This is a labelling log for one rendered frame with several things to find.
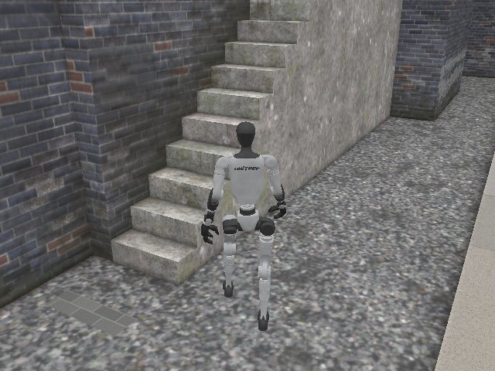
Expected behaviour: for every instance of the right robot upper arm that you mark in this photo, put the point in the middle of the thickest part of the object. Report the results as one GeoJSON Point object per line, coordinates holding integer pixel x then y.
{"type": "Point", "coordinates": [274, 175]}

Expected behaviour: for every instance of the right robot hand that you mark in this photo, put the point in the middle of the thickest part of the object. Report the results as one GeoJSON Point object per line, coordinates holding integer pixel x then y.
{"type": "Point", "coordinates": [281, 214]}

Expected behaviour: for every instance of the left robot upper arm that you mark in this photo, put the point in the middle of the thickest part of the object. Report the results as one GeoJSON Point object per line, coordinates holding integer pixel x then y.
{"type": "Point", "coordinates": [218, 177]}

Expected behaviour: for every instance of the robot left forearm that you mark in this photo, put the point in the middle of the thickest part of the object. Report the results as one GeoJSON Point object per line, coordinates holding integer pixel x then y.
{"type": "Point", "coordinates": [212, 205]}

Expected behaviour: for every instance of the right robot thigh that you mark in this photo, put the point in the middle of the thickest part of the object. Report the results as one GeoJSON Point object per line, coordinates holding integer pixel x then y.
{"type": "Point", "coordinates": [266, 240]}

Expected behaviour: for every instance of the left robot hand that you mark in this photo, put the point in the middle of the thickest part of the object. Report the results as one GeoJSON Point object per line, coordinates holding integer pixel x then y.
{"type": "Point", "coordinates": [205, 233]}

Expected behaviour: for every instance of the left robot thigh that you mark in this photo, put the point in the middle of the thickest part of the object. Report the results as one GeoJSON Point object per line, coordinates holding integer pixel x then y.
{"type": "Point", "coordinates": [229, 226]}

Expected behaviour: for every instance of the robot right forearm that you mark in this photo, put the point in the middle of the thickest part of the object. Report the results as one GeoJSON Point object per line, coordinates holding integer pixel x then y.
{"type": "Point", "coordinates": [280, 199]}

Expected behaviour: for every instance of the robot thigh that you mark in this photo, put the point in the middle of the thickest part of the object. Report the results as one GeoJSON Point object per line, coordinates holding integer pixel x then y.
{"type": "Point", "coordinates": [229, 226]}
{"type": "Point", "coordinates": [266, 240]}

